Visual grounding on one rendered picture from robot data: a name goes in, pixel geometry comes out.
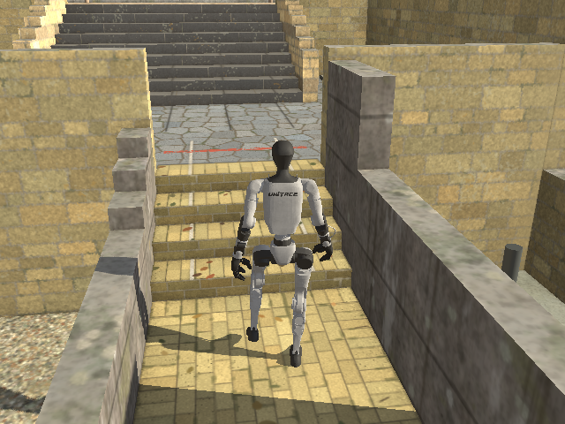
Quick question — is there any left robot upper arm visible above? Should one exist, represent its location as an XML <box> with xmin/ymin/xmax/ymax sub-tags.
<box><xmin>242</xmin><ymin>178</ymin><xmax>264</xmax><ymax>229</ymax></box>

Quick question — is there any left robot hand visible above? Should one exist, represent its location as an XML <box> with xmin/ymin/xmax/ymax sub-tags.
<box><xmin>231</xmin><ymin>257</ymin><xmax>252</xmax><ymax>281</ymax></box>

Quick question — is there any robot right forearm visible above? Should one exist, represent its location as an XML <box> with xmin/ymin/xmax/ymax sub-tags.
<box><xmin>315</xmin><ymin>213</ymin><xmax>331</xmax><ymax>247</ymax></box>

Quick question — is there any right robot upper arm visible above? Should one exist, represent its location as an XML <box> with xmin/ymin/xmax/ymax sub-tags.
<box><xmin>301</xmin><ymin>178</ymin><xmax>324</xmax><ymax>226</ymax></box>

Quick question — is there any robot left forearm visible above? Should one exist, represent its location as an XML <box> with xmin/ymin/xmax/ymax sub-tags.
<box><xmin>232</xmin><ymin>216</ymin><xmax>251</xmax><ymax>259</ymax></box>

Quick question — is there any robot right foot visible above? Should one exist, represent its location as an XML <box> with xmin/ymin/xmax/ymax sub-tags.
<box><xmin>290</xmin><ymin>344</ymin><xmax>302</xmax><ymax>367</ymax></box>

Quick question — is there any humanoid robot torso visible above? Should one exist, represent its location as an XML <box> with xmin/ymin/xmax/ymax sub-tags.
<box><xmin>262</xmin><ymin>174</ymin><xmax>303</xmax><ymax>265</ymax></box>

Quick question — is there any right robot hand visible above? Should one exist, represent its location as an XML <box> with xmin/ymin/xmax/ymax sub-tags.
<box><xmin>313</xmin><ymin>244</ymin><xmax>333</xmax><ymax>261</ymax></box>

